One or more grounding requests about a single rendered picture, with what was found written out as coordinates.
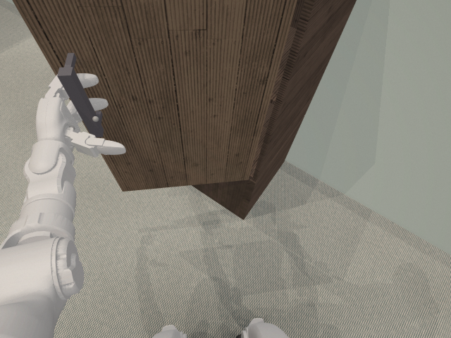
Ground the robot right thigh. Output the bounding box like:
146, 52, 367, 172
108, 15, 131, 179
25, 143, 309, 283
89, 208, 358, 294
241, 323, 289, 338

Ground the robot left upper arm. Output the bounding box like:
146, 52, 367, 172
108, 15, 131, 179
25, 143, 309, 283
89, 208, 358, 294
0, 237, 84, 338

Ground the cupboard door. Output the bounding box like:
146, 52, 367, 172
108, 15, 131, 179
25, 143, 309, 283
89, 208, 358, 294
13, 0, 297, 192

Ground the robot left shin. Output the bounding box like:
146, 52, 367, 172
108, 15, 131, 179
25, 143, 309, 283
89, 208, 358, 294
162, 325, 177, 332

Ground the left robot hand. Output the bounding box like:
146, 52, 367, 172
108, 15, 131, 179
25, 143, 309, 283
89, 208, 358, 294
36, 73, 126, 158

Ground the left robot forearm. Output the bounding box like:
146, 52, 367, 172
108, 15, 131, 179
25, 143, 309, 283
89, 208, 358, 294
0, 140, 76, 250

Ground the handle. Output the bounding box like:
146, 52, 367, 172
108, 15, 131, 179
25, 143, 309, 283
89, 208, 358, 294
57, 53, 104, 137

